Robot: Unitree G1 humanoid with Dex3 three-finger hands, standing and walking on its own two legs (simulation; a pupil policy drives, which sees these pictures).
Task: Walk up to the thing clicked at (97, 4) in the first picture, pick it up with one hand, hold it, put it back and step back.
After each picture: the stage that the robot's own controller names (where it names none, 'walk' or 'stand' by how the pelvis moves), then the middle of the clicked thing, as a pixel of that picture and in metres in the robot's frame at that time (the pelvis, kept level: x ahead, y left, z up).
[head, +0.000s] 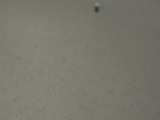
stand; (96, 7) +2.08 -0.15 -0.72
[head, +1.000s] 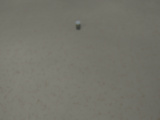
walk; (78, 25) +1.93 +0.24 -0.70
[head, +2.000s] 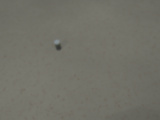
walk; (57, 45) +1.29 +0.46 -0.72
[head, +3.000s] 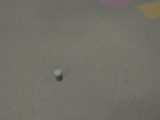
walk; (58, 75) +0.87 +0.36 -0.72
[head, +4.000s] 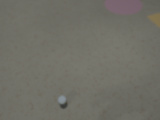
walk; (62, 102) +0.56 +0.24 -0.69
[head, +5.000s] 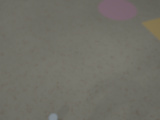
walk; out of the picture +0.41 +0.23 -0.70
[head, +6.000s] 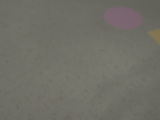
stand; out of the picture +0.36 +0.22 -0.72
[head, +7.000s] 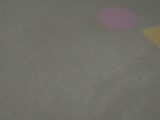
stand; out of the picture +0.34 +0.24 -0.72
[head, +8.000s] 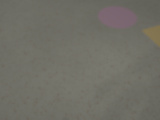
stand; out of the picture +0.35 +0.24 -0.73
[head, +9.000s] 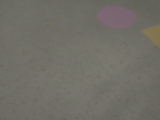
stand; out of the picture +0.34 +0.25 -0.73
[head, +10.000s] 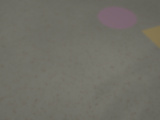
go down; out of the picture +0.34 +0.25 -0.73
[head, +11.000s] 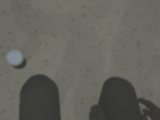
go down; (17, 60) +0.41 +0.28 -0.32
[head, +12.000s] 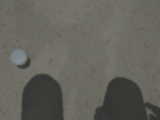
approach; (21, 59) +0.40 +0.29 -0.30
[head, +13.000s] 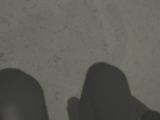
close in; out of the picture +0.38 +0.32 -0.22
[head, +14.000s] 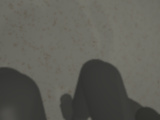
close; out of the picture +0.38 +0.32 -0.21
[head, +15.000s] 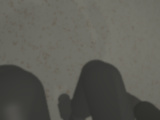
lift; out of the picture +0.36 +0.31 -0.22
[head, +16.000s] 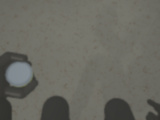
lift; (23, 79) +0.32 +0.22 -0.01
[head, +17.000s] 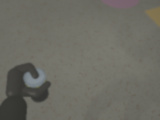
hold; (37, 86) +0.32 +0.18 -0.01
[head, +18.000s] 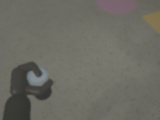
hold; (40, 84) +0.33 +0.17 +0.00
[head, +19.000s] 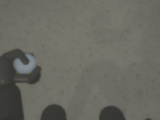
crouch; (28, 70) +0.38 +0.21 -0.07
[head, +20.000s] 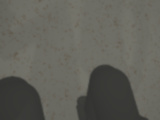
lower; out of the picture +0.41 +0.32 -0.18
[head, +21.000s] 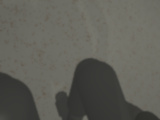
lower; out of the picture +0.39 +0.33 -0.22
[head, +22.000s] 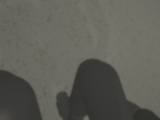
lower; out of the picture +0.38 +0.33 -0.22
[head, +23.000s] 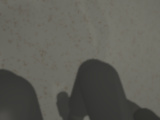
lower; out of the picture +0.38 +0.33 -0.22
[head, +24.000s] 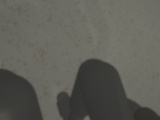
lower; out of the picture +0.38 +0.33 -0.22
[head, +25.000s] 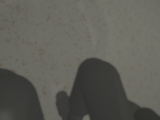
withdraw; out of the picture +0.37 +0.30 -0.22
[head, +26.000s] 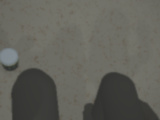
stand; (9, 60) +0.39 +0.28 -0.27
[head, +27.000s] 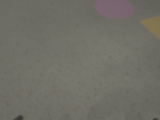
stand; out of the picture +0.34 +0.20 -0.64
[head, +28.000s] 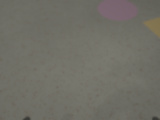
stand; out of the picture +0.36 +0.22 -0.67
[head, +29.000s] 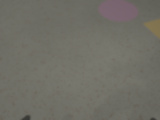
stand; out of the picture +0.35 +0.21 -0.67
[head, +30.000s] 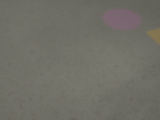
stand; out of the picture +0.38 +0.21 -0.72
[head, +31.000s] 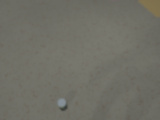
walk; (62, 104) +0.45 +0.22 -0.70
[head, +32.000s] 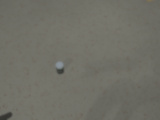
walk; (59, 68) +0.74 +0.19 -0.69
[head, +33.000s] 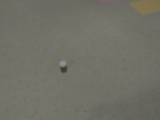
stand; (63, 66) +0.96 +0.25 -0.70
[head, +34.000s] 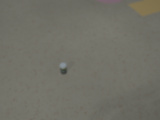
stand; (63, 68) +0.95 +0.24 -0.73
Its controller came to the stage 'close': yes
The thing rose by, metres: 0.71
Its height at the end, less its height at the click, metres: +0.00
